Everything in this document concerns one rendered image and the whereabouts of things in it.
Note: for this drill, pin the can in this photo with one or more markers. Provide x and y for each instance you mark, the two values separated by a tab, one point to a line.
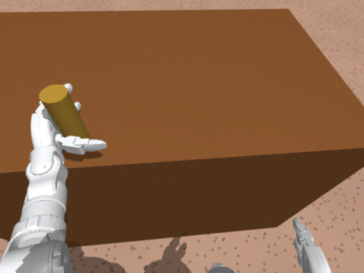
59	104

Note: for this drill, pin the right robot hand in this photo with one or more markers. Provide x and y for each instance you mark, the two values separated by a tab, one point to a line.
310	257

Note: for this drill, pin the left robot arm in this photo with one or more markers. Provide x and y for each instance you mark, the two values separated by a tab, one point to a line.
37	244

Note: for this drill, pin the left robot hand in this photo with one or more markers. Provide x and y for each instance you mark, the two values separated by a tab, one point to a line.
44	132

